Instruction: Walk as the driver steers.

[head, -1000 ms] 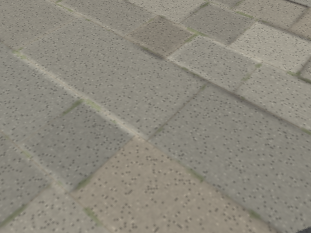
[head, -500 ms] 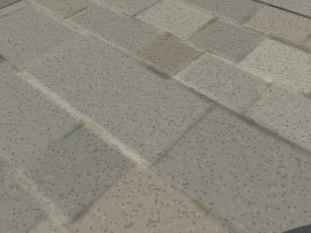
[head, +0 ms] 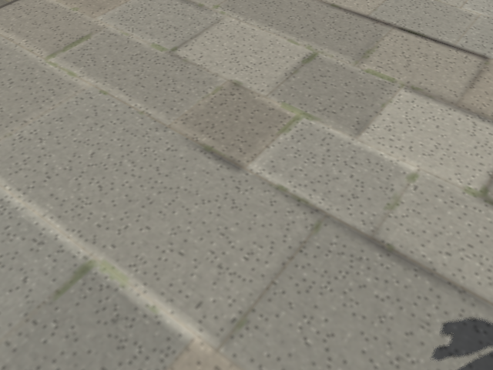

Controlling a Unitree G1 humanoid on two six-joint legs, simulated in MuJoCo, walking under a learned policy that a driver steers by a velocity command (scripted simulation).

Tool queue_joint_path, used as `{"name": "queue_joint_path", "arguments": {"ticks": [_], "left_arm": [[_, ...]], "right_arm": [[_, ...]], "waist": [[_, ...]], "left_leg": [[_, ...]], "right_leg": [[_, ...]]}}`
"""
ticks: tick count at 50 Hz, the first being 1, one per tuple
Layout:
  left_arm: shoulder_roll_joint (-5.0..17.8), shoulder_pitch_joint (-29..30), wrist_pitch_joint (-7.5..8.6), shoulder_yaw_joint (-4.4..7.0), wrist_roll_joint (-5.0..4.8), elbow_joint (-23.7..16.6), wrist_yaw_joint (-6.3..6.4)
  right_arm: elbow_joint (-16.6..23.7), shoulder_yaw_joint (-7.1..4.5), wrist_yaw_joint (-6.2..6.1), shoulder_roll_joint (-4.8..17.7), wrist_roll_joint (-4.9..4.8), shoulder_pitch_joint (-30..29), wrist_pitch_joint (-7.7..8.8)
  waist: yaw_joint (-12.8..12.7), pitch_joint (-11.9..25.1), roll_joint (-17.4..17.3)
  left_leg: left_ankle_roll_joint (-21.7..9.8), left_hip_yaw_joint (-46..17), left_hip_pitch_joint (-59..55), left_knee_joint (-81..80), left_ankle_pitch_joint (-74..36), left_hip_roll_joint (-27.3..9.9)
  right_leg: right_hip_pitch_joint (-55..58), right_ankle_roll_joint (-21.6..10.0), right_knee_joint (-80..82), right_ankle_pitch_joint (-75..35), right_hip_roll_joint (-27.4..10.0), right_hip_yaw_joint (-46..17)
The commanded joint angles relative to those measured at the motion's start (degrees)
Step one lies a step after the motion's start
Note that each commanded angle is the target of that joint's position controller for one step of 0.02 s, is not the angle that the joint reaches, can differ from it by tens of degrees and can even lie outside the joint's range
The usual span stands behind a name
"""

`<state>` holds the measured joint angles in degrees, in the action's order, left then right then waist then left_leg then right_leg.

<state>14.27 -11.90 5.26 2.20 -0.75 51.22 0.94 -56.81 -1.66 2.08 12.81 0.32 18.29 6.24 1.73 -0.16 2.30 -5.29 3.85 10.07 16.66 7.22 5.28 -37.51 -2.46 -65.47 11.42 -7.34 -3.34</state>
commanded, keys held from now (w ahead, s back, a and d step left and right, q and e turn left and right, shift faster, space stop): w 0.10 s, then w+q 0.86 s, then w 0.04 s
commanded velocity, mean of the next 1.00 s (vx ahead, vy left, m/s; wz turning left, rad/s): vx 0.50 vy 0.00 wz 0.40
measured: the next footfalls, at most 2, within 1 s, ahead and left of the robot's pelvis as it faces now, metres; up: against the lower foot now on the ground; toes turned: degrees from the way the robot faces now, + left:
right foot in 0.30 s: +0.34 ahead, -0.17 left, +0.00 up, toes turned +3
left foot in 0.86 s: +0.55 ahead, +0.15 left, +0.00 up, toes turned +26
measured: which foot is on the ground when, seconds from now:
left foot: down 0.00-0.30, up 0.32-0.84, down 0.86-1.00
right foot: up 0.00-0.28, down 0.30-0.86, up 0.88-1.00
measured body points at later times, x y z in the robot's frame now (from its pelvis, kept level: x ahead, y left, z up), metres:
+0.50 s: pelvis +0.27 -0.07 +0.00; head +0.29 -0.08 +0.45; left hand +0.29 +0.20 -0.12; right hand +0.39 -0.33 -0.13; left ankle +0.24 +0.09 -0.65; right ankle +0.30 -0.17 -0.74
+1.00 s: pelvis +0.50 +0.06 -0.01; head +0.53 +0.09 +0.44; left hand +0.49 +0.36 -0.13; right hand +0.72 -0.13 -0.12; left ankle +0.51 +0.13 -0.74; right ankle +0.52 -0.12 -0.65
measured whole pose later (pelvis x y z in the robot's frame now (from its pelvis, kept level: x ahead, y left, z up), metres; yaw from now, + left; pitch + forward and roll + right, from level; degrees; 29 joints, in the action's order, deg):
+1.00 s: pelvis +0.50 +0.06 -0.01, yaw +28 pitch +1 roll +0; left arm 16.0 -9.8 7.3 3.7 -0.8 47.6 0.4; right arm -44.1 -4.8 2.0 15.0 -0.7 13.2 3.1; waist 0.3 -3.0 1.2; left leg -6.1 0.9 19.4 27.8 9.9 5.3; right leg -27.7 -0.2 -69.6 19.9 -5.4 -1.8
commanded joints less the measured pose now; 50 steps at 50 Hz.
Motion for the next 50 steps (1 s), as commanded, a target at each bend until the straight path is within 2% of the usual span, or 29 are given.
{"name": "queue_joint_path", "arguments": {"ticks": [1, 5, 9, 12, 13, 14, 15, 16, 17, 18, 19, 20, 22, 24, 26, 30, 34, 37, 39, 40, 41, 42, 43, 44, 45, 46, 47, 48, 50], "left_arm": [[2.7, -2.0, -0.25, 0.81, 0.72, -2.4, 0.43], [1.7, 7.1, 0.44, 0.44, 0.25, -4.8, -0.27], [2.2, 14.0, 1.10, 0.25, -0.41, -7.3, -1.55], [4.5, 12.3, 2.17, 0.94, -0.50, -7.7, -2.28], [5.6, 8.8, 2.46, 1.56, -0.47, -6.9, -2.23], [8.1, 0.7, 2.72, 2.91, -0.37, -4.6, -1.86], [12.7, -10.5, 2.95, 4.26, 0.50, -2.7, -1.32], [17.6, -15.7, 2.25, 5.49, 1.10, -1.3, -1.45], [11.6, -15.3, 2.34, 3.98, 1.43, -1.9, -1.51], [8.1, -10.3, 2.49, 2.87, 1.22, -3.0, -1.40], [6.4, -5.4, 2.43, 2.19, 1.03, -3.8, -1.52], [4.9, -2.3, 2.33, 1.81, 0.92, -3.8, -1.75], [3.4, -0.8, 2.46, 1.59, 1.34, -2.9, -1.74], [4.5, -1.6, 2.67, 2.08, 1.41, -1.8, -1.40], [5.7, -2.6, 2.62, 2.60, 1.58, -1.0, -0.91], [7.3, -3.5, 1.89, 3.12, 1.65, -0.4, 0.04], [8.8, -6.6, 1.00, 3.62, 0.94, 0.5, 0.58], [9.8, -7.9, -0.03, 4.06, 0.13, 1.1, 0.52], [11.3, -6.6, -0.65, 4.48, -0.27, 0.7, 0.57], [12.3, -5.9, -1.00, 4.74, -0.49, 0.3, 0.70], [13.0, -4.8, -1.50, 4.89, -0.65, 0.0, 0.80], [12.7, -4.1, -1.74, 4.65, -0.77, -0.4, 0.85], [9.3, -5.0, -1.18, 3.49, 1.04, -2.2, 0.74], [2.5, -8.5, 1.18, 1.32, 1.16, -5.8, -0.06], [7.8, -1.1, 3.66, 2.27, -1.26, -7.1, -0.88], [8.3, 2.0, 4.41, 2.37, -2.56, -8.2, -1.12], [7.9, 1.7, 4.43, 2.34, -1.36, -7.4, -0.62], [8.6, 1.0, 3.79, 2.98, 0.15, -6.7, -0.17], [8.0, -1.5, 1.97, 3.29, 0.67, -6.3, -0.45]], "right_arm": [[3.1, -1.17, -1.15, 7.5, -0.05, -2.1, 1.00], [2.1, -1.43, -2.07, 9.1, -0.91, 2.5, 0.23], [0.9, -1.63, -2.27, 9.4, -1.65, 6.6, -0.80], [1.1, -2.24, -2.72, 10.4, -1.78, 6.1, -1.67], [1.4, -2.35, -2.78, 10.6, -1.72, 5.1, -1.95], [1.9, -1.89, -2.72, 9.3, -1.31, 4.3, -2.08], [3.9, -0.75, -2.53, 6.3, -0.41, 3.1, -1.89], [4.7, 1.12, -2.38, -1.2, -1.18, 10.0, -0.74], [4.1, -0.10, -2.37, 4.4, -2.52, 9.3, 0.10], [5.6, -1.41, -2.45, 8.6, -3.44, 4.6, 0.27], [6.2, -1.64, -2.76, 8.4, -3.14, 2.0, -0.07], [6.5, -2.00, -2.97, 7.6, -2.35, 0.5, -0.58], [6.7, -2.35, -2.60, 5.2, -2.38, 1.9, -2.18], [7.6, -2.43, -2.34, 3.7, -2.40, 1.2, -3.34], [9.3, -2.63, -2.29, 3.6, -2.00, -1.5, -3.95], [12.1, -2.63, -1.37, 3.4, -1.71, -7.8, -3.83], [15.5, -2.11, 0.16, 2.7, -1.48, -16.2, -3.60], [18.0, -2.11, 1.16, 3.0, -1.73, -19.6, -3.68], [19.0, -2.74, 1.58, 4.3, -1.74, -18.8, -3.85], [18.9, -3.42, 1.58, 5.5, -1.74, -16.3, -4.01], [17.6, -4.62, 1.49, 7.5, -1.96, -10.2, -4.07], [14.9, -6.67, 0.82, 11.0, -2.02, -0.4, -4.15], [13.2, -8.60, -0.62, 17.1, -1.93, 6.9, -4.60], [15.3, -8.60, -0.56, 21.5, -1.68, 3.4, -3.75], [15.3, -7.04, -0.13, 16.1, -1.03, 5.6, -3.15], [14.9, -6.13, -0.10, 12.8, -0.83, 3.6, -2.47], [15.9, -5.39, -0.01, 10.4, -1.28, -1.1, -2.09], [16.8, -4.66, -0.13, 8.2, -1.29, -5.1, -2.00], [17.6, -4.15, -0.58, 7.3, -0.68, -7.1, -1.78]], "waist": [[-2.7, -3.1, -4.6], [0.6, -3.1, -4.5], [2.8, -4.7, -5.0], [0.4, -3.7, -6.3], [-1.9, -2.1, -6.9], [-5.6, 2.6, -6.2], [-10.0, 11.9, -1.4], [-7.5, 19.6, 15.1], [-8.3, 20.0, 12.4], [-7.5, 12.8, 7.8], [-5.7, 8.8, 3.7], [-4.3, 5.1, 2.1], [-1.9, 2.4, 4.3], [-1.1, 0.6, 3.0], [-1.2, -0.7, 1.5], [-2.5, -2.6, 1.0], [-5.3, -5.1, 0.1], [-5.7, -6.0, 0.6], [-3.9, -4.3, 2.0], [-2.0, -1.9, 3.3], [1.7, 1.6, 3.6], [6.7, 6.7, 1.9], [7.9, 11.1, -8.0], [1.0, 18.6, -18.6], [5.5, 19.3, -10.6], [4.4, 11.9, -8.9], [1.3, 7.4, -2.8], [-1.1, 5.4, -2.6], [-3.3, 4.4, -3.6]], "left_leg": [[-9.7, -12.2, 5.6, -11.9, -3.7, -16.1], [-7.3, -9.6, 0.3, -11.1, -4.8, -15.3], [-7.0, -11.9, -4.3, -7.6, -2.5, -16.9], [-5.8, -15.3, -7.0, -3.0, -2.6, -18.9], [-5.0, -15.3, -6.7, 0.7, -6.5, -18.3], [-3.5, -13.5, -4.7, 9.5, -13.0, -15.1], [-1.3, -9.8, 4.8, 27.1, -6.5, -10.6], [2.6, -4.1, 27.6, 47.5, 18.7, -1.5], [2.3, -12.3, 33.1, 57.3, 24.4, -3.7], [1.5, -12.8, 35.8, 59.5, 19.5, -6.4], [1.7, -11.4, 33.6, 58.2, 14.4, -9.2], [1.9, -11.1, 31.7, 55.2, 10.9, -10.7], [2.1, -10.4, 26.9, 52.1, 7.2, -12.5], [2.4, -9.8, 27.9, 51.0, 5.0, -12.8], [3.0, -10.5, 31.1, 48.0, 1.8, -13.0], [3.4, -9.1, 32.7, 35.9, -6.9, -12.6], [2.5, -4.6, 32.9, 26.9, -9.2, -12.1], [0.9, -2.1, 32.6, 23.2, -4.3, -11.3], [-1.0, 1.1, 27.1, 21.9, 1.1, -8.5], [-2.1, 3.0, 22.2, 22.0, 3.9, -6.3], [-3.6, 4.5, 14.0, 20.5, 4.9, -3.5], [-5.8, 4.1, -0.6, 16.3, 1.3, -0.8], [-9.5, -12.8, -17.6, 14.5, 0.2, -11.2], [-21.4, -48.3, -32.6, 3.8, 10.2, -24.2], [-19.3, -50.3, -32.1, -2.1, 11.7, -24.8], [-16.5, -41.0, -26.3, -1.1, 7.7, -23.0], [-13.9, -33.2, -16.5, -0.7, 1.6, -20.1], [-12.1, -27.5, -8.8, -1.1, -3.5, -17.6], [-11.6, -23.2, -1.7, -3.4, -9.3, -15.7]], "right_leg": [[-1.9, 1.7, 7.7, -8.8, -2.4, -0.1], [-0.7, 2.1, 24.2, -17.3, 0.0, 1.9], [1.4, 2.6, 32.8, -14.6, 2.3, 2.1], [7.4, 1.4, 37.5, -8.9, 3.7, 1.6], [12.6, 0.7, 38.8, -6.7, 4.7, 2.5], [23.4, -0.7, 39.7, -5.6, 5.3, 2.9], [40.4, -4.5, 38.3, -5.6, -4.0, -5.9], [60.6, -12.3, 43.0, 2.1, -17.5, -29.5], [58.8, -12.2, 47.4, 6.8, -17.7, -37.1], [51.9, -9.5, 47.7, 4.4, -16.2, -27.8], [44.1, -8.1, 49.1, -0.9, -14.0, -19.9], [37.9, -7.2, 51.4, -4.0, -11.4, -14.1], [31.7, -6.3, 54.7, -7.7, -8.3, -6.2], [30.0, -6.9, 56.2, -12.8, -8.0, -1.2], [30.4, -7.6, 57.0, -15.8, -8.6, 1.7], [32.3, -7.0, 58.2, -15.5, -8.2, 7.7], [36.5, -6.3, 57.7, -15.2, -9.3, 11.9], [41.4, -5.3, 54.7, -18.7, -10.6, 13.9], [42.7, -4.2, 49.5, -33.1, -10.8, 15.9], [42.8, -3.6, 44.5, -43.2, -10.6, 16.6], [41.8, -2.8, 35.6, -50.6, -9.7, 17.7], [36.0, -0.9, 22.4, -48.3, -7.1, 18.8], [18.8, 2.1, 2.8, -19.1, -3.6, 18.4], [-3.2, 4.7, -15.8, 22.1, 9.0, 7.7], [-9.6, 3.1, -18.8, 19.9, 7.1, -2.1], [-12.5, 1.3, -16.1, 15.1, 4.5, -1.3], [-8.8, 1.0, -10.6, 10.3, 1.7, -1.5], [-3.8, 1.3, -5.5, 7.8, -0.2, -1.5], [1.8, 2.4, -1.1, 4.8, -1.4, -0.9]]}}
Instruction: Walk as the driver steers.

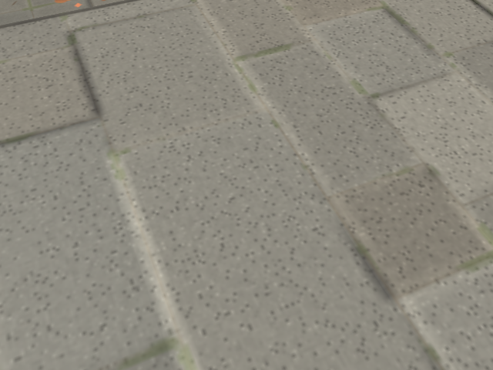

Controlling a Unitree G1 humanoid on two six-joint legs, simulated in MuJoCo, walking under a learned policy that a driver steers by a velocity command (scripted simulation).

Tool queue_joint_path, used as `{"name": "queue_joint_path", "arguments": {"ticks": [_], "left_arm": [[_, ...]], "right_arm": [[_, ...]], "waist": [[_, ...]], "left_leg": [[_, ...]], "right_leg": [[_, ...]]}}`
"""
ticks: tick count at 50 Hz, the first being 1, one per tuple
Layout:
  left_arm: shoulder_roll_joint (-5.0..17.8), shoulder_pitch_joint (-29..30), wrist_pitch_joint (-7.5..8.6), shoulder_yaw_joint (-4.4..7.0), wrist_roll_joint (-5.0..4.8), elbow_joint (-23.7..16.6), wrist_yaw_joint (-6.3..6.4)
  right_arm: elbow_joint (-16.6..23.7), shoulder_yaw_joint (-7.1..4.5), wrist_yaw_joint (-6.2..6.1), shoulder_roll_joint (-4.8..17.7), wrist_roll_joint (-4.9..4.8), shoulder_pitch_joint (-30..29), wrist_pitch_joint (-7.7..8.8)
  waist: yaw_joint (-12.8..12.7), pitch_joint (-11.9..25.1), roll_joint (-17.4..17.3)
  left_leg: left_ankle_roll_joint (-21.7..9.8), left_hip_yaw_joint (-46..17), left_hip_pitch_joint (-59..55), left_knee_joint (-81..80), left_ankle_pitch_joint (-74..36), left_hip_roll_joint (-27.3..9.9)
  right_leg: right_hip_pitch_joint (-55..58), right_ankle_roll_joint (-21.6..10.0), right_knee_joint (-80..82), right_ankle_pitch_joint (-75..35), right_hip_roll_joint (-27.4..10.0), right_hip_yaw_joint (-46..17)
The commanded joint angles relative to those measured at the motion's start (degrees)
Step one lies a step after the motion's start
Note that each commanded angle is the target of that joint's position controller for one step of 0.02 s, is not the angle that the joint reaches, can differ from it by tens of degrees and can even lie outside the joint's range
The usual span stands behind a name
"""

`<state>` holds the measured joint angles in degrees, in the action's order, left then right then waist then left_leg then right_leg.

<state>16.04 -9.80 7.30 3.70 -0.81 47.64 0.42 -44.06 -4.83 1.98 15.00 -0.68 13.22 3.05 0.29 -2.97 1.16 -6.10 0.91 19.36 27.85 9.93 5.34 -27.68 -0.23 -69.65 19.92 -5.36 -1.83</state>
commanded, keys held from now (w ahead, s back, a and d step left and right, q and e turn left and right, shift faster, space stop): w+e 0.80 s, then w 0.02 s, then w+e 0.18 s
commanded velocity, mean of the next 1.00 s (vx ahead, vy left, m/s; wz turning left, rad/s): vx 0.50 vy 0.00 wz -0.34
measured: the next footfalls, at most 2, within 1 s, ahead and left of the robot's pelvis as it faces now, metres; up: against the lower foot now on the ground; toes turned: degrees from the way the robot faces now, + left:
right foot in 0.42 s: +0.42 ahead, -0.15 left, +0.00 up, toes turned -8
left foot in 0.90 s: +0.71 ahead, -0.01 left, +0.00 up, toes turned -26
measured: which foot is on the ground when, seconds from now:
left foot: down 0.00-0.44, up 0.46-0.88, down 0.90-1.00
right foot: up 0.00-0.40, down 0.42-0.90, up 0.92-1.00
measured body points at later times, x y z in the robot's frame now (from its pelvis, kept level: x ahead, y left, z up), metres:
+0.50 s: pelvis +0.29 -0.06 -0.01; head +0.33 -0.06 +0.43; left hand +0.50 +0.17 -0.11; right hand +0.31 -0.34 -0.14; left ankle +0.11 +0.07 -0.64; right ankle +0.38 -0.14 -0.73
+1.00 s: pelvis +0.58 -0.07 +0.00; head +0.60 -0.07 +0.45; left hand +0.76 +0.15 -0.12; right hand +0.63 -0.38 -0.08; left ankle +0.67 +0.01 -0.73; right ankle +0.42 -0.14 -0.65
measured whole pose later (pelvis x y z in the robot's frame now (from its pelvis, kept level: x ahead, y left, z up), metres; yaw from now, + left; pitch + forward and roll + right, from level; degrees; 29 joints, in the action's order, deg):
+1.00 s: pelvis +0.58 -0.07 +0.00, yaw -25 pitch +2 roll +1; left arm 17.0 -19.7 1.9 3.5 -1.4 40.9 0.4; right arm -39.3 -2.9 0.4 14.8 0.5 8.6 6.7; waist -1.1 0.8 2.3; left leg -1.0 0.3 21.9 29.8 10.4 1.4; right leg -22.0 -1.6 -65.6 25.0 3.3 -6.7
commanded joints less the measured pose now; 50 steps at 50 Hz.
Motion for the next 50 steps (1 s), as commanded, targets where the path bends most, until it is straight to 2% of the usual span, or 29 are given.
{"name": "queue_joint_path", "arguments": {"ticks": [1, 5, 9, 15, 17, 18, 19, 20, 21, 22, 23, 24, 25, 26, 27, 29, 31, 33, 36, 39, 41, 43, 44, 45, 46, 47, 48, 49, 50], "left_arm": [[5.2, -4.1, -0.75, 1.60, 0.97, -2.5, -0.01], [3.5, 1.8, -1.78, 0.86, 0.93, -3.9, 0.03], [2.6, 7.3, -1.44, 0.22, 0.04, -5.1, -1.05], [2.1, 13.4, -1.11, -0.53, -0.69, -8.5, -3.38], [2.2, 13.1, -0.93, -0.58, -0.61, -9.4, -4.37], [2.8, 11.5, -1.01, -0.32, -0.46, -9.4, -4.59], [4.0, 8.8, -1.25, 0.25, -0.26, -9.2, -4.58], [6.1, 2.7, -1.50, 1.28, -0.18, -8.1, -4.42], [8.8, -6.1, -1.67, 2.65, -0.11, -6.4, -3.87], [14.5, -14.4, -2.19, 4.12, 0.32, -5.6, -2.88], [13.9, -14.0, -2.04, 3.72, -0.25, -6.0, -2.90], [9.9, -14.2, -2.44, 2.76, -0.36, -5.7, -2.66], [8.0, -11.1, -2.65, 2.23, -0.09, -6.7, -2.28], [7.3, -7.4, -2.66, 1.87, 0.05, -7.6, -2.38], [6.1, -4.7, -2.55, 1.47, 0.31, -8.7, -2.21], [6.3, -2.6, -2.68, 1.41, 0.56, -9.9, -1.87], [7.5, -3.2, -2.53, 1.79, 0.39, -10.2, -1.33], [9.0, -4.4, -2.74, 2.31, 0.01, -10.0, -0.66], [9.1, -7.3, -3.56, 2.46, -0.61, -9.4, -0.06], [9.0, -10.1, -4.29, 2.49, -0.89, -8.8, 0.09], [8.5, -10.5, -4.56, 2.36, -0.71, -8.8, 0.25], [8.0, -9.3, -4.78, 2.31, -0.52, -9.2, 0.30], [6.2, -8.7, -4.67, 1.72, -0.29, -9.7, 0.22], [2.8, -8.2, -4.30, 0.45, 0.39, -11.0, -0.01], [0.1, -15.6, -3.70, -0.52, -1.07, -12.8, 0.00], [5.7, -15.7, -3.63, 0.35, -1.55, -11.5, 0.18], [8.8, -10.2, -4.01, 1.27, -1.19, -11.8, 0.15], [8.3, -7.2, -4.36, 1.34, -0.53, -12.5, 0.19], [7.7, -5.3, -4.40, 1.48, -0.06, -13.2, -0.04]], "right_arm": [[4.3, -0.93, -0.74, 5.4, 0.33, -1.3, 1.69], [1.6, -0.91, -1.86, 6.7, 0.48, 3.5, 2.20], [0.0, -0.58, -2.27, 7.2, 0.71, 5.4, 2.48], [-3.2, -0.57, -2.53, 7.7, 0.92, 8.1, 1.86], [-3.3, -0.63, -2.88, 8.2, 0.84, 7.3, 1.20], [-3.0, -0.73, -3.13, 8.9, 0.85, 6.2, 0.93], [-2.6, -0.89, -3.47, 9.8, 0.81, 5.6, 0.58], [-2.2, -0.93, -3.78, 10.6, 0.86, 4.8, 0.08], [-1.6, -0.82, -4.05, 10.9, 0.62, 3.4, -0.03], [0.0, 0.29, -4.06, 8.4, 1.96, 5.8, 0.95], [0.5, 2.39, -2.62, 1.9, 2.03, 10.4, 2.77], [1.4, 1.21, -1.46, 7.9, 0.24, 5.5, 4.82], [3.6, 1.17, -1.00, 8.7, -1.44, 0.0, 5.67], [4.2, 1.32, -1.16, 7.8, -0.64, -2.2, 5.90], [4.2, 0.74, -1.64, 8.3, 0.70, -2.1, 5.45], [4.6, 0.57, -1.99, 7.4, 1.47, 0.4, 4.06], [5.2, 0.90, -2.47, 6.0, 1.73, 0.1, 3.05], [6.5, 1.43, -2.74, 4.8, 1.89, -4.0, 2.74], [7.9, 1.97, -2.39, 3.6, 1.45, -10.4, 3.13], [9.3, 1.54, -1.73, 5.0, 0.48, -13.9, 3.77], [9.4, 0.82, -1.22, 6.7, 0.27, -13.5, 4.37], [8.7, -0.02, -1.16, 7.8, 0.23, -9.7, 5.02], [7.8, -0.79, -1.50, 9.1, 0.68, -4.9, 5.30], [7.2, -1.73, -2.06, 12.3, 1.63, 3.3, 5.48], [5.0, -3.03, -1.96, 17.1, 2.23, 9.0, 4.60], [5.4, -2.17, -1.64, 12.4, 0.90, 8.9, 4.30], [6.0, -1.20, -1.86, 8.9, 0.69, 7.0, 3.95], [6.3, -0.65, -1.90, 7.9, 1.11, 4.4, 3.55], [6.0, -0.20, -1.91, 6.6, 1.24, 2.4, 3.26]], "waist": [[-2.2, 7.0, -2.4], [0.2, 3.9, -3.8], [3.0, 1.8, -4.5], [5.4, -1.7, -3.6], [4.3, -0.7, -4.2], [3.1, 1.1, -5.3], [1.5, 3.8, -6.7], [-1.9, 7.5, -7.3], [-6.8, 11.7, -5.9], [-8.1, 19.1, 3.9], [-4.1, 25.9, 15.1], [-7.2, 23.9, 8.0], [-6.7, 15.7, 4.1], [-4.0, 9.1, -2.6], [-1.9, 7.1, -3.8], [0.9, 5.4, -1.0], [1.3, 4.7, 0.3], [0.0, 4.0, 1.1], [-3.0, 4.4, 2.8], [-4.5, 4.7, 4.1], [-3.7, 5.2, 5.0], [-0.9, 5.6, 6.4], [1.6, 8.2, 6.1], [5.3, 14.9, 0.6], [2.6, 21.5, -18.8], [3.7, 18.7, -15.7], [5.2, 11.9, -9.6], [4.4, 8.1, -5.7], [3.4, 4.9, -5.3]], "left_leg": [[-10.9, -17.6, -9.5, -15.3, -16.0, -15.5], [-8.6, -10.2, -10.3, -17.3, -22.8, -14.1], [-4.9, -6.1, -13.2, -19.0, -16.7, -13.8], [-4.2, -2.9, -25.6, -16.5, -21.0, -18.3], [-3.3, -1.3, -28.0, -12.8, -31.2, -19.1], [-2.6, -0.1, -28.2, -9.6, -41.5, -18.8], [-1.9, 0.7, -28.6, -4.9, -52.7, -18.5], [-1.1, 1.8, -27.5, 3.3, -60.5, -17.6], [0.8, 3.4, -20.7, 15.7, -57.1, -15.7], [3.5, 5.0, -4.1, 36.2, -32.1, -11.2], [6.8, -2.4, 18.0, 54.2, 20.5, 0.8], [4.9, -9.9, 24.4, 56.5, 18.9, -3.2], [4.1, -8.8, 26.6, 53.6, 14.7, -6.0], [4.1, -7.6, 25.1, 47.8, 11.9, -8.0], [4.7, -7.2, 21.4, 42.6, 10.1, -9.9], [6.4, -6.5, 16.8, 37.5, 9.2, -11.0], [8.4, -4.8, 15.5, 31.5, 6.8, -10.9], [9.8, -3.8, 14.4, 22.9, -0.6, -9.9], [10.1, -3.4, 10.0, 9.8, -12.1, -7.0], [9.8, -4.6, 8.4, 3.9, -12.8, -5.3], [8.5, -5.4, 7.3, 1.0, -9.7, -5.2], [6.3, -4.9, 1.2, -2.1, -6.7, -5.0], [4.4, -5.5, -6.8, -3.2, -6.3, -6.7], [0.5, -14.0, -20.3, -2.6, -3.9, -16.1], [-9.0, -39.1, -37.8, -6.7, 7.2, -28.5], [-9.1, -46.0, -37.0, -9.4, 19.3, -30.0], [-6.5, -37.5, -31.0, -10.0, 18.8, -27.5], [-4.8, -30.0, -24.6, -10.6, 12.0, -25.0], [-4.3, -24.6, -19.5, -12.0, 6.0, -22.6]], "right_leg": [[-7.4, 0.8, 5.0, -5.3, -3.4, -1.5], [-11.9, 1.8, 16.7, -17.5, -3.3, -0.1], [-11.6, -0.1, 29.2, -30.0, -1.6, 0.9], [-17.6, -2.8, 36.5, -24.8, 1.4, 0.9], [-15.7, -4.2, 37.5, -19.9, 2.9, 2.9], [-11.9, -5.1, 37.4, -17.1, 4.6, 4.9], [-7.1, -6.1, 36.6, -14.1, 6.8, 6.9], [0.9, -7.5, 36.9, -12.7, 9.0, 8.1], [14.6, -9.8, 40.3, -17.2, 9.0, 5.9], [34.3, -15.7, 38.8, -22.0, -3.6, -11.9], [51.4, -26.0, 47.2, -14.0, -14.9, -42.9], [50.7, -22.6, 50.7, -5.8, -12.6, -41.0], [43.0, -19.9, 51.7, -5.8, -10.8, -32.8], [32.4, -18.6, 53.3, -11.4, -8.6, -27.2], [25.8, -17.8, 54.4, -16.6, -6.9, -23.6], [18.0, -18.0, 56.8, -21.3, -4.4, -20.3], [13.3, -18.1, 57.4, -26.3, -3.0, -16.4], [10.4, -16.5, 57.3, -26.1, -0.8, -13.2], [9.6, -13.5, 55.2, -20.8, 1.7, -11.8], [13.4, -12.4, 52.0, -16.0, 0.2, -16.3], [17.4, -11.6, 48.9, -13.6, -1.6, -20.0], [17.9, -10.1, 44.9, -13.9, -1.2, -22.3], [16.1, -8.4, 39.6, -15.4, 1.1, -20.9], [9.6, -6.1, 24.8, -9.9, 4.6, -16.0], [-10.1, -2.5, 7.0, 11.9, 11.9, -7.8], [-18.2, -1.6, -2.0, 13.2, 7.5, -8.7], [-20.2, -1.2, -5.1, 7.8, 5.6, -8.3], [-18.8, -0.8, -4.7, 3.6, 3.8, -6.6], [-17.8, -0.5, -2.3, 0.6, 2.4, -6.4]]}}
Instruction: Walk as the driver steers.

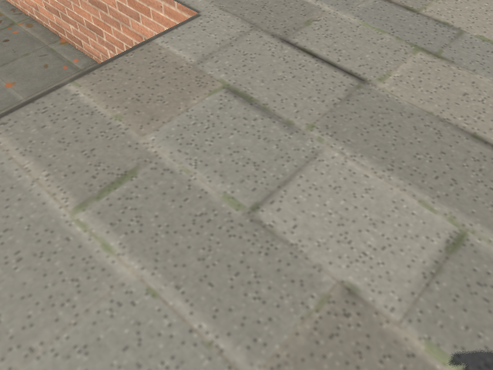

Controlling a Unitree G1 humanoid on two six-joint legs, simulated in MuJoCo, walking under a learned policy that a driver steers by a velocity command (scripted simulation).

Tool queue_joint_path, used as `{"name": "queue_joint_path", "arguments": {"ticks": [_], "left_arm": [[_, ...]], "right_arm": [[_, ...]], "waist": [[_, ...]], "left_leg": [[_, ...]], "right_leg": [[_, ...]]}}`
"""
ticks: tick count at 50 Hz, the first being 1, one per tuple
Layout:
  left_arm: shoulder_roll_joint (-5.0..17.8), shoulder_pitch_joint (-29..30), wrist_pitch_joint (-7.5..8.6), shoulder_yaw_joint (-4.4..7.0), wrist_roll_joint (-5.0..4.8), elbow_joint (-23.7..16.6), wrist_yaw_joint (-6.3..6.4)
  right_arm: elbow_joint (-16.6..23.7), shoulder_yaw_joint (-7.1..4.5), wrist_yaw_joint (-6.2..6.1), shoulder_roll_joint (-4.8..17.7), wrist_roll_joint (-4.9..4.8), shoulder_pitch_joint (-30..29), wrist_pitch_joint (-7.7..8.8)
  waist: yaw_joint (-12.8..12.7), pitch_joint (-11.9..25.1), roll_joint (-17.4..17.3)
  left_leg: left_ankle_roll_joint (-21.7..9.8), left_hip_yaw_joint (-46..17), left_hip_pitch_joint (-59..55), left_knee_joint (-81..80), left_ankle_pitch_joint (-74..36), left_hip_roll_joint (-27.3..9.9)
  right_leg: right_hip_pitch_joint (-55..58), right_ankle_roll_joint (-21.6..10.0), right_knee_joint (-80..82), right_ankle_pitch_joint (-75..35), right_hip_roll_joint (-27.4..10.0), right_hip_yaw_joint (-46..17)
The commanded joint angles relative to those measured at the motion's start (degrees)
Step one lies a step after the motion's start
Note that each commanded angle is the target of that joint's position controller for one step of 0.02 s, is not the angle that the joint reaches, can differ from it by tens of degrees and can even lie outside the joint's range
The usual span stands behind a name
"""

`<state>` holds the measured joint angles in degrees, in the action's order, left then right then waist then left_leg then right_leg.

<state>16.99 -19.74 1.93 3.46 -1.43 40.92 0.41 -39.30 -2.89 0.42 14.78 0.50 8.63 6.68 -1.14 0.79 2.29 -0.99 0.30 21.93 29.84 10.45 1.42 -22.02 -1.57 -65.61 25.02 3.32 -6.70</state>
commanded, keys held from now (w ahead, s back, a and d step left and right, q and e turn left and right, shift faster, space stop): w+e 1.00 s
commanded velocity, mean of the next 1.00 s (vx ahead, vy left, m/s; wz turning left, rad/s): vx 0.50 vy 0.00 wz -0.59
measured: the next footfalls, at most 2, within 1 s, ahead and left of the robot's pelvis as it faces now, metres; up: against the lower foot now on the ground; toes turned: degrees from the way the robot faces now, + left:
right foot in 0.42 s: +0.35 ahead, -0.19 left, +0.00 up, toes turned -18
left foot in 0.90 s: +0.68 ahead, -0.10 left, +0.00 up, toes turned -36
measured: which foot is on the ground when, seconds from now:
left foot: down 0.00-0.44, up 0.46-0.88, down 0.90-1.00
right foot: up 0.00-0.40, down 0.42-0.90, up 0.92-1.00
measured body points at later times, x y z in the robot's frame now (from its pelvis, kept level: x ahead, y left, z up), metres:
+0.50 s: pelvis +0.25 -0.08 -0.01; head +0.29 -0.10 +0.43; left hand +0.52 +0.11 -0.09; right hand +0.22 -0.37 -0.14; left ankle +0.12 +0.12 -0.64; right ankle +0.31 -0.17 -0.73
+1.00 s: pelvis +0.52 -0.13 +0.00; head +0.54 -0.14 +0.45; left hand +0.74 +0.06 -0.12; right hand +0.54 -0.46 -0.08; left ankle +0.64 -0.08 -0.73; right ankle +0.35 -0.18 -0.65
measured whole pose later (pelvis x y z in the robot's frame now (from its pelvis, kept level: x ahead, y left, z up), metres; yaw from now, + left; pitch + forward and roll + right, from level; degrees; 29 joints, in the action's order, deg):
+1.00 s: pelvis +0.52 -0.13 +0.00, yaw -35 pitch +2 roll +1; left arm 17.1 -20.6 1.3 3.7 -1.8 40.4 0.9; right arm -39.7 -2.9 1.2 15.6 0.3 6.7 6.4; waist -2.2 -0.1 1.8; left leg -1.1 0.5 22.9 31.3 10.5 1.9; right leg -19.0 -1.7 -63.6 27.2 3.9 -8.8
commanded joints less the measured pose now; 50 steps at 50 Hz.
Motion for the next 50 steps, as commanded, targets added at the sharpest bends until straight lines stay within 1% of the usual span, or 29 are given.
{"name": "queue_joint_path", "arguments": {"ticks": [1, 3, 7, 12, 16, 18, 19, 20, 21, 22, 23, 24, 25, 26, 27, 28, 31, 33, 36, 38, 40, 43, 44, 45, 46, 47, 48, 49, 50], "left_arm": [[5.9, 4.5, 0.75, 1.85, 0.22, -6.8, -0.43], [3.9, 3.8, 0.10, 1.61, -0.29, -6.9, -0.82], [2.4, 7.4, -0.46, 1.15, 0.27, -8.3, -0.90], [1.0, 15.2, 0.29, 0.44, 0.22, -9.8, -2.47], [1.2, 20.1, 0.36, 0.43, -0.14, -12.1, -3.83], [2.7, 18.9, 0.18, 1.18, 0.14, -12.6, -4.14], [4.0, 16.1, -0.06, 1.92, 0.39, -12.2, -4.05], [6.1, 8.9, -0.25, 3.21, 0.39, -10.5, -3.82], [9.4, -1.1, -0.59, 5.13, 0.25, -7.9, -2.93], [15.2, -5.7, -0.99, 6.38, -0.10, -6.8, -1.62], [17.2, -4.3, 0.11, 5.89, 0.10, -8.9, -2.09], [12.0, -4.2, 0.87, 4.51, 0.39, -8.6, -2.54], [10.0, -2.2, 1.36, 3.81, 0.46, -8.1, -2.51], [8.7, 1.8, 1.52, 3.32, 0.36, -8.4, -2.42], [7.1, 4.9, 1.59, 2.76, 0.73, -9.1, -2.31], [6.6, 6.5, 1.60, 2.44, 1.22, -9.6, -2.09], [7.4, 6.0, 2.07, 2.62, 0.98, -8.4, -1.17], [8.3, 4.3, 1.88, 2.88, 0.79, -7.3, -0.36], [8.6, 2.0, 1.35, 2.97, 0.30, -6.0, 0.23], [9.2, 0.1, 1.14, 3.16, 0.07, -5.0, 0.34], [8.8, -1.1, 0.90, 3.10, -0.24, -4.1, 0.40], [8.5, -0.5, 0.40, 3.15, -0.07, -3.8, 0.60], [7.4, 0.2, 0.20, 2.85, -0.01, -4.0, 0.59], [4.9, 0.3, 0.30, 1.97, 0.28, -4.4, 0.45], [1.2, -1.2, 0.45, 0.64, 1.42, -5.4, 0.40], [0.7, -8.3, 0.98, 0.28, -0.88, -7.2, 0.44], [6.8, -6.8, 0.83, 1.42, -1.23, -5.1, 0.70], [9.1, -0.6, 0.44, 2.15, -0.64, -5.8, 0.60], [8.3, 1.9, 0.14, 2.15, -0.05, -6.1, 0.63]], "right_arm": [[1.0, -1.77, -0.44, 6.1, 0.36, 6.0, -0.37], [0.1, -1.84, -0.34, 5.9, 0.05, 5.5, -0.04], [-2.2, -2.77, -0.49, 8.6, 0.10, 6.3, 0.19], [-4.4, -2.97, -0.96, 10.4, -0.35, 7.5, -0.79], [-6.2, -3.50, -0.92, 12.4, -1.42, 9.7, -1.89], [-6.3, -3.97, -1.11, 13.9, -1.93, 9.2, -2.54], [-6.3, -4.31, -1.38, 14.9, -2.19, 9.0, -2.87], [-6.1, -4.41, -1.63, 15.3, -2.39, 8.3, -3.32], [-5.8, -3.83, -1.90, 13.8, -2.18, 8.6, -3.28], [-3.6, -1.80, -1.59, 7.4, 0.48, 11.0, -2.69], [-0.8, -0.40, -0.82, 5.7, 0.05, 12.0, -0.52], [0.4, -1.75, -0.08, 10.9, -2.10, 5.0, 0.88], [1.3, -1.48, 0.16, 10.7, -2.76, 2.5, 1.61], [0.6, -1.36, -0.35, 9.9, -1.50, 2.4, 1.76], [0.2, -1.82, -0.65, 10.5, -0.35, 3.1, 1.32], [-0.1, -2.02, -0.52, 10.5, -0.11, 4.1, 0.56], [0.1, -1.56, -0.65, 8.3, 0.60, 3.5, -0.93], [1.3, -0.99, -0.70, 6.8, 0.70, -1.0, -1.15], [2.7, -0.21, -0.07, 5.3, 0.22, -7.7, -0.79], [3.6, -0.21, 0.47, 5.7, -0.44, -10.8, -0.38], [4.2, -0.73, 0.87, 7.1, -0.83, -11.8, 0.04], [4.0, -1.84, 1.06, 9.0, -1.07, -8.8, 0.66], [3.0, -2.39, 0.85, 9.5, -0.97, -4.8, 0.87], [2.1, -3.21, 0.46, 11.1, -0.23, 0.9, 1.16], [1.5, -4.01, -0.04, 14.4, 0.36, 9.5, 1.13], [-0.7, -4.87, 0.57, 17.9, 0.72, 12.9, 0.36], [0.7, -3.63, 0.78, 11.8, -0.49, 10.6, 0.18], [1.1, -2.79, 0.44, 8.8, -0.67, 8.5, -0.23], [1.4, -2.28, 0.37, 7.9, -0.10, 5.9, -0.56]], "waist": [[3.4, 0.0, -8.0], [2.5, -0.7, -9.4], [2.5, -1.5, -6.9], [5.2, -3.3, -6.2], [6.3, -5.3, -6.4], [4.3, -4.0, -7.6], [2.3, -1.7, -8.7], [-2.0, 2.1, -8.3], [-6.9, 7.2, -6.2], [-5.4, 11.7, 7.0], [-2.6, 21.6, 13.0], [-5.9, 18.0, 5.1], [-4.6, 10.5, 3.9], [-1.6, 6.3, -1.5], [0.6, 4.2, -1.1], [2.1, 3.5, 0.0], [2.8, 2.2, 0.0], [1.5, 0.7, 0.3], [-1.3, -0.3, 1.8], [-2.6, -0.7, 2.4], [-2.7, -0.8, 2.9], [-0.6, -0.5, 5.3], [1.6, 0.7, 5.5], [4.3, 5.1, 4.1], [6.8, 13.2, -4.4], [2.9, 17.3, -24.9], [4.4, 11.6, -15.7], [5.7, 5.3, -10.3], [4.6, 2.3, -6.4]], "left_leg": [[-8.8, -19.6, -18.5, -15.5, 1.8, -17.0], [-9.0, -13.8, -15.4, -18.0, -2.3, -15.6], [-10.3, -6.6, -16.5, -20.0, -11.5, -16.8], [-8.0, 2.8, -18.8, -19.7, -14.6, -15.4], [-6.7, 5.8, -23.8, -18.1, -18.1, -17.5], [-5.6, 8.2, -26.0, -12.9, -33.4, -17.9], [-5.0, 9.4, -26.6, -7.6, -43.9, -17.7], [-4.0, 10.9, -25.2, 2.0, -50.3, -16.5], [-2.0, 12.0, -16.9, 15.6, -45.3, -14.3], [0.8, 11.8, 4.1, 36.0, -4.3, -8.7], [2.3, -0.9, 19.4, 50.3, 24.5, 0.9], [1.5, -6.5, 25.6, 52.0, 19.7, -2.6], [0.4, -5.4, 26.4, 48.2, 14.7, -4.6], [0.6, -5.3, 23.0, 43.2, 10.8, -6.9], [1.0, -5.4, 19.0, 39.0, 8.6, -8.3], [1.5, -5.5, 15.8, 37.4, 7.3, -8.8], [3.9, -3.9, 13.7, 30.8, 4.0, -8.0], [5.0, -3.5, 14.4, 23.1, -2.5, -6.9], [5.1, -3.4, 10.7, 9.5, -12.7, -4.2], [4.9, -3.4, 7.9, 4.7, -15.2, -2.6], [4.2, -4.8, 6.6, 1.3, -14.0, -2.0], [2.0, -5.1, 2.0, -1.5, -6.9, -1.5], [0.7, -4.1, -3.3, -3.7, -6.5, -1.3], [-1.6, -6.1, -13.4, -3.8, -5.9, -4.6], [-4.9, -16.9, -28.3, -3.5, -3.9, -15.3], [-13.5, -45.1, -41.0, -10.8, 12.6, -25.9], [-12.2, -45.3, -37.2, -13.2, 23.2, -25.1], [-9.7, -35.1, -30.7, -13.4, 20.3, -22.7], [-8.6, -27.9, -24.4, -14.2, 12.3, -20.1]], "right_leg": [[-21.1, 0.9, -4.8, -6.2, -7.7, -1.1], [-19.2, 1.2, -2.9, -7.7, -8.6, 0.5], [-22.3, 2.5, 4.1, -14.0, -9.6, 0.7], [-19.4, 1.6, 19.5, -26.2, -8.9, 4.7], [-17.8, -0.6, 26.6, -22.7, -7.7, 8.0], [-13.0, -2.9, 28.5, -17.0, -5.1, 10.8], [-8.2, -4.3, 28.8, -14.1, -2.9, 12.5], [1.0, -6.1, 31.6, -15.0, -0.3, 13.8], [17.0, -8.4, 34.3, -18.6, 0.7, 11.7], [35.5, -14.0, 34.9, -19.6, -12.8, -10.0], [45.8, -24.0, 45.4, -8.5, -23.1, -41.6], [43.7, -20.4, 48.2, -6.7, -21.6, -36.7], [35.8, -18.2, 48.3, -10.2, -19.4, -28.2], [26.9, -16.2, 48.5, -15.6, -16.7, -22.1], [20.3, -15.3, 49.2, -21.7, -14.8, -18.0], [16.0, -15.2, 50.6, -24.5, -13.6, -16.2], [9.5, -15.8, 52.2, -30.8, -12.0, -12.0], [7.9, -14.8, 52.3, -30.1, -10.4, -9.8], [6.6, -12.1, 51.3, -23.8, -8.1, -8.3], [6.7, -11.4, 50.5, -20.6, -8.7, -10.0], [9.3, -10.9, 47.9, -18.0, -9.9, -13.3], [12.6, -9.4, 42.9, -18.0, -11.1, -18.0], [12.2, -8.3, 39.8, -18.9, -9.6, -17.9], [9.6, -6.4, 31.6, -19.6, -6.7, -15.4], [1.7, -3.9, 14.4, -7.5, -2.2, -9.3], [-18.1, -1.0, -1.9, 10.6, 2.7, -3.8], [-23.8, 0.1, -8.7, 6.8, -1.8, -5.3], [-24.7, 0.5, -9.7, 1.3, -3.6, -3.6], [-22.3, 0.8, -8.5, -2.6, -5.4, -2.2]]}}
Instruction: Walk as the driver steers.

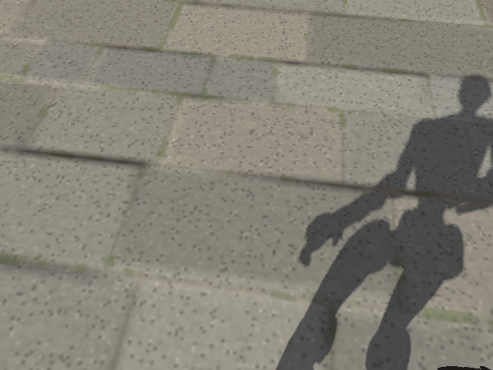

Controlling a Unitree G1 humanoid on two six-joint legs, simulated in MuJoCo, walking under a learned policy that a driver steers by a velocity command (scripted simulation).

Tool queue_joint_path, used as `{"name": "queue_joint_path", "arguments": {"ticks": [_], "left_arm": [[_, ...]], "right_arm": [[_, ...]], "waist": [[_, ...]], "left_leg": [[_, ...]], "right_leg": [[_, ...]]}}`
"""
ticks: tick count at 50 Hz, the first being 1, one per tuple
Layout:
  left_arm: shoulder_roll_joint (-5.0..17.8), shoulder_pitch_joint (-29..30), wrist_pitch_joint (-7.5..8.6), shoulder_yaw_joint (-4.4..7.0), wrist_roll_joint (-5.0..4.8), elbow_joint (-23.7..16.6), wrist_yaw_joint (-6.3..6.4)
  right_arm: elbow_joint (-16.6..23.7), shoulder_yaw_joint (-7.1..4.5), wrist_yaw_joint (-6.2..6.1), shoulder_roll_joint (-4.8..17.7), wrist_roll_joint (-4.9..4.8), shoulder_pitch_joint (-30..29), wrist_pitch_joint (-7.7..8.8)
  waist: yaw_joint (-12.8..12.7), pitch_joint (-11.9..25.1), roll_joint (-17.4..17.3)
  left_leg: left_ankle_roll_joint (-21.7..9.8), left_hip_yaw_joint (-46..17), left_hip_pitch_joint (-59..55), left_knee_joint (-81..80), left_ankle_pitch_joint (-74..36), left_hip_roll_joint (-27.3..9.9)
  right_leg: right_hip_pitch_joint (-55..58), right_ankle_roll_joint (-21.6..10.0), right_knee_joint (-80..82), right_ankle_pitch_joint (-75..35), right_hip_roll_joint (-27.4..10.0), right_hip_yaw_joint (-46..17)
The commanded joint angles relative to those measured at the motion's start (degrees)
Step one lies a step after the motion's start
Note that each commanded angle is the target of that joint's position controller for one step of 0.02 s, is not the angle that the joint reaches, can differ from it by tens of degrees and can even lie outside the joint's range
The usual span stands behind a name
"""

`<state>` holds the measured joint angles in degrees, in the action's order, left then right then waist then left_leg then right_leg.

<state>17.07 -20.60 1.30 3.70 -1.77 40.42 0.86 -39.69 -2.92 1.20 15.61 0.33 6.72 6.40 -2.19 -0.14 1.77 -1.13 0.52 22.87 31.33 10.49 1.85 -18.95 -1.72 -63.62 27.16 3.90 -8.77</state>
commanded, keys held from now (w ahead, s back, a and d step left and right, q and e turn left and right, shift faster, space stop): w+e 0.62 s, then w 0.22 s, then w+q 0.16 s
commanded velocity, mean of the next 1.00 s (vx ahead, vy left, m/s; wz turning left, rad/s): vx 0.50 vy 0.00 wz -0.46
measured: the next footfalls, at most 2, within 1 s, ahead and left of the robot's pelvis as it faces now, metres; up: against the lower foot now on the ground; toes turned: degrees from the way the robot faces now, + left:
right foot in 0.44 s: +0.35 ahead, -0.19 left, +0.00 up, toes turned -18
left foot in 0.94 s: +0.70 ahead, -0.12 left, +0.00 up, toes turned -27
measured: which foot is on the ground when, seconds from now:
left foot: down 0.00-0.44, up 0.46-0.92, down 0.94-1.00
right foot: up 0.00-0.42, down 0.44-0.96, up 0.98-1.00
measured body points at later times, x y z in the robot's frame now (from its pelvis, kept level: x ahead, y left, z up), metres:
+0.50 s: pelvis +0.25 -0.07 -0.01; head +0.29 -0.10 +0.43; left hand +0.53 +0.11 -0.08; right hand +0.21 -0.37 -0.14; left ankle +0.10 +0.11 -0.65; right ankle +0.32 -0.17 -0.73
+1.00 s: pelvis +0.54 -0.14 -0.01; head +0.56 -0.15 +0.44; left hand +0.70 +0.10 -0.12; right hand +0.62 -0.46 -0.08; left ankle +0.66 -0.10 -0.73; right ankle +0.33 -0.18 -0.69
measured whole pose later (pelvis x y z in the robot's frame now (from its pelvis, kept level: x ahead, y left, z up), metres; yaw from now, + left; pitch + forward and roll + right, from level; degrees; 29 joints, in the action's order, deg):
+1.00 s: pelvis +0.54 -0.14 -0.01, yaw -26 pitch +2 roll +0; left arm 17.3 -20.9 2.2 3.3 -0.1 44.6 0.6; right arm -40.2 -2.1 2.7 16.4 -0.3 5.1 6.2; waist -2.8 -0.9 0.6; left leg -3.1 1.3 26.5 31.7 7.8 2.6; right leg -7.6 -2.4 -47.1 27.3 3.8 -6.6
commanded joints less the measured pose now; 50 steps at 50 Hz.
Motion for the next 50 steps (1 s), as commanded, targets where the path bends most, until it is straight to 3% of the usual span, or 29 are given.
{"name": "queue_joint_path", "arguments": {"ticks": [1, 3, 6, 10, 13, 17, 19, 20, 21, 22, 23, 24, 25, 26, 27, 28, 30, 32, 37, 40, 42, 45, 46, 47, 48, 49, 50], "left_arm": [[7.4, 4.5, 0.74, 2.04, 0.69, -6.2, -0.05], [5.2, 3.8, 0.27, 1.89, 0.03, -6.2, -0.65], [3.2, 6.1, -0.28, 1.40, 0.36, -7.3, -0.78], [2.5, 10.1, 0.07, 0.99, 0.43, -8.0, -1.57], [1.3, 16.0, 0.63, 0.36, 0.51, -9.3, -2.78], [1.6, 20.6, 0.66, 0.36, 0.21, -11.6, -4.14], [3.5, 18.6, 0.38, 1.29, 0.57, -11.8, -4.33], [5.1, 14.9, 0.12, 2.18, 0.74, -11.2, -4.22], [7.4, 6.5, -0.07, 3.65, 0.65, -9.0, -3.87], [11.1, -3.9, -0.59, 5.62, 0.47, -6.2, -2.84], [17.9, -3.4, -0.45, 6.43, -0.23, -6.0, -1.97], [15.4, -4.9, 0.76, 5.32, 0.21, -8.3, -2.34], [11.5, -3.3, 1.68, 4.15, 0.74, -7.3, -2.66], [9.9, -0.5, 2.15, 3.59, 0.60, -7.1, -2.64], [8.3, 3.7, 2.24, 2.99, 0.70, -7.6, -2.56], [6.9, 6.4, 2.33, 2.41, 1.28, -8.3, -2.41], [6.9, 7.8, 2.53, 2.30, 1.46, -8.4, -1.99], [7.5, 6.7, 2.73, 2.34, 1.29, -7.2, -1.26], [7.7, 2.2, 2.55, 2.01, 1.06, -3.7, -0.32], [8.4, -0.9, 2.61, 2.02, 0.73, -1.5, -0.50], [8.3, -2.4, 2.27, 1.98, 0.62, -0.2, -0.44], [9.0, -2.0, 1.53, 2.22, 1.01, 0.9, -0.26], [9.1, -0.9, 1.34, 2.17, 1.00, 0.9, -0.21], [8.2, -0.4, 1.19, 1.76, 1.35, 0.8, -0.10], [6.6, -0.2, 1.19, 0.89, 2.37, -0.4, 0.23], [2.9, -7.3, 2.17, -0.15, 1.81, -0.7, -0.07], [5.5, -5.0, 3.20, -0.13, 2.01, -1.0, -0.44]], "right_arm": [[1.2, -1.93, -0.52, 6.0, 0.28, 6.3, -0.48], [0.4, -1.71, -0.79, 5.2, 0.40, 5.7, -0.10], [-1.3, -2.35, -0.88, 6.9, 0.06, 6.8, 0.46], [-2.9, -2.79, -1.18, 8.7, 0.10, 7.2, -0.13], [-4.1, -2.94, -1.52, 9.9, -0.27, 8.8, -0.81], [-5.8, -3.52, -1.54, 12.0, -1.39, 11.1, -2.03], [-5.8, -4.06, -1.81, 13.7, -2.01, 10.5, -2.68], [-5.7, -4.37, -2.04, 14.7, -2.29, 10.3, -3.08], [-5.4, -4.31, -2.27, 14.6, -2.58, 9.3, -3.48], [-4.8, -3.52, -2.55, 12.7, -1.82, 9.8, -3.31], [-1.5, -0.72, -1.82, 3.9, 1.21, 14.4, -2.27], [-0.2, -0.53, -1.07, 6.7, -0.39, 11.1, 0.02], [1.6, -1.57, -0.57, 10.4, -2.67, 4.8, 1.21], [2.0, -1.14, -0.64, 9.7, -2.51, 3.4, 1.89], [1.2, -1.25, -1.07, 9.5, -1.01, 3.5, 2.00], [0.9, -1.70, -1.16, 10.1, -0.16, 4.5, 1.50], [0.6, -1.76, -1.01, 9.4, 0.33, 5.7, 0.19], [0.7, -1.26, -1.06, 7.6, 0.71, 4.5, -0.72], [2.5, 0.26, -0.22, 4.2, 0.23, -5.5, -0.57], [3.9, 0.11, 0.44, 5.2, -0.62, -9.9, -0.13], [4.8, -0.19, 0.90, 6.1, -0.57, -11.3, 0.22], [4.5, -0.58, 1.35, 7.0, -0.81, -8.4, 0.36], [3.6, -1.10, 1.22, 7.8, -0.71, -4.7, 0.39], [1.7, -2.06, 1.01, 9.5, -0.48, 2.2, 0.42], [0.3, -2.75, 0.92, 12.4, -0.12, 11.8, 0.38], [-1.1, -4.10, 1.24, 16.7, -0.13, 16.6, -0.11], [-1.3, -2.91, 1.62, 12.0, -1.99, 16.9, -0.38]], "waist": [[4.8, 0.6, -6.0], [3.4, -0.1, -8.7], [3.3, -0.9, -7.2], [4.3, -1.4, -5.9], [6.5, -3.1, -5.4], [7.1, -5.0, -5.5], [4.7, -2.8, -7.2], [2.1, -0.1, -8.1], [-2.9, 4.2, -7.2], [-7.6, 9.4, -3.8], [-1.1, 12.6, 13.2], [-3.8, 23.4, 9.9], [-5.2, 15.7, 5.2], [-3.0, 9.7, 2.3], [-0.3, 6.2, -1.0], [1.8, 4.7, -0.1], [3.6, 3.6, 0.5], [3.6, 2.3, 0.0], [-1.0, -0.2, 1.9], [-3.0, -2.0, 2.2], [-3.3, -2.6, 2.4], [-1.7, -2.2, 4.4], [0.6, -0.1, 4.4], [3.9, 5.1, 3.3], [7.7, 13.5, -1.3], [5.4, 19.8, -17.0], [6.5, 18.5, -15.8]], "left_leg": [[-8.4, -23.0, -21.0, -16.8, 6.4, -18.4], [-7.9, -15.5, -16.8, -19.4, 0.6, -16.1], [-9.5, -9.5, -16.8, -21.6, -6.7, -16.7], [-8.9, -1.7, -19.6, -22.1, -13.8, -16.4], [-7.7, 3.5, -20.5, -22.1, -14.8, -15.9], [-6.5, 6.8, -25.7, -20.2, -20.1, -18.0], [-5.4, 9.1, -27.9, -13.9, -38.3, -18.2], [-4.8, 10.2, -28.2, -7.5, -47.7, -17.9], [-3.5, 11.9, -25.3, 3.3, -50.9, -16.4], [-1.3, 12.0, -13.3, 19.0, -39.8, -14.3], [2.2, 10.2, 13.1, 40.0, 16.3, -4.2], [2.2, -4.4, 20.7, 49.6, 24.4, -0.2], [1.2, -6.2, 25.8, 49.1, 18.4, -3.3], [0.4, -5.7, 24.5, 44.0, 13.2, -5.7], [0.8, -5.6, 20.7, 39.1, 10.2, -7.5], [1.2, -6.0, 16.6, 35.9, 8.2, -8.6], [2.6, -5.3, 13.2, 32.0, 6.6, -8.7], [4.3, -3.9, 12.7, 27.0, 3.2, -8.2], [4.9, -2.2, 8.0, 6.7, -16.9, -5.6], [3.5, -2.7, 8.3, 1.6, -18.4, -4.8], [2.0, -3.1, 10.6, -1.0, -14.8, -4.5], [-1.2, -1.3, 9.4, -2.5, -7.2, -3.6], [-2.7, 0.5, 3.9, -3.9, -6.2, -1.9], [-4.7, 0.9, -6.2, -4.1, -8.6, -1.2], [-8.8, -9.1, -22.2, -2.1, -13.5, -9.0], [-18.8, -35.3, -41.9, -6.7, -2.6, -20.5], [-18.2, -45.9, -44.0, -13.8, 9.6, -21.1]], "right_leg": [[-24.3, 1.0, -7.8, -7.3, -7.4, -0.1], [-20.6, 1.1, -5.2, -9.7, -9.2, 1.4], [-23.2, 1.8, -1.5, -13.0, -10.0, 2.2], [-24.2, 2.3, 9.1, -22.6, -10.2, 3.6], [-21.6, 1.6, 18.4, -28.4, -9.5, 7.0], [-19.8, -0.7, 25.4, -24.6, -8.2, 10.3], [-14.0, -3.1, 26.9, -18.6, -5.0, 13.3], [-8.4, -4.5, 27.3, -16.0, -2.8, 14.8], [2.9, -6.6, 31.0, -18.6, -0.3, 15.7], [20.7, -9.1, 32.6, -20.5, -1.7, 10.2], [39.7, -17.9, 35.1, -16.0, -17.2, -19.3], [44.1, -23.7, 44.9, -4.9, -23.5, -40.7], [39.7, -20.1, 46.7, -7.4, -21.7, -32.9], [31.3, -17.9, 46.8, -11.9, -19.2, -25.4], [23.1, -16.2, 47.1, -17.9, -16.8, -20.1], [17.4, -15.6, 48.1, -23.6, -15.1, -16.5], [11.6, -16.0, 50.1, -28.9, -13.9, -14.1], [7.6, -15.9, 50.8, -32.8, -12.7, -10.0], [4.5, -11.4, 51.0, -27.7, -8.9, -3.2], [8.2, -11.2, 49.9, -24.0, -11.4, -5.8], [13.5, -10.9, 47.3, -25.6, -13.6, -8.0], [19.9, -9.5, 44.0, -35.8, -16.0, -7.9], [20.4, -8.4, 39.8, -46.0, -14.8, -5.9], [19.3, -6.9, 31.1, -54.2, -11.9, -2.7], [10.7, -4.9, 15.9, -45.3, -8.9, 0.2], [-11.9, 0.7, -5.3, -12.3, 0.8, 4.9], [-21.2, 0.7, -9.7, 3.9, -0.2, 0.6]]}}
